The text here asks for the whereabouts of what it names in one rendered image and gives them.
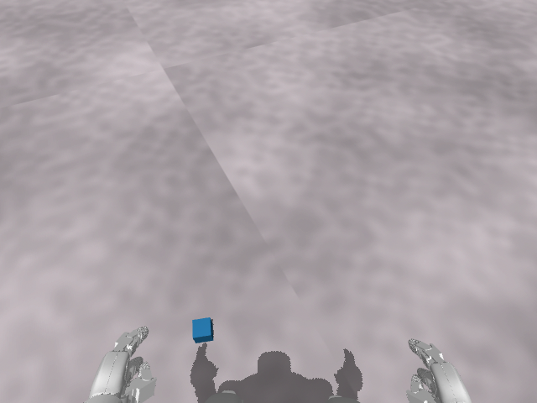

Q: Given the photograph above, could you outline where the right robot hand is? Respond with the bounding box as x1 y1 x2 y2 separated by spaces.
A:
406 339 472 403

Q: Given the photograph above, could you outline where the cube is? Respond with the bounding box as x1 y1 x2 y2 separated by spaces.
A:
192 317 213 343

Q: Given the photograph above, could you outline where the left robot hand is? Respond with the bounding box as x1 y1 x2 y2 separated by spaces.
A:
88 327 157 403

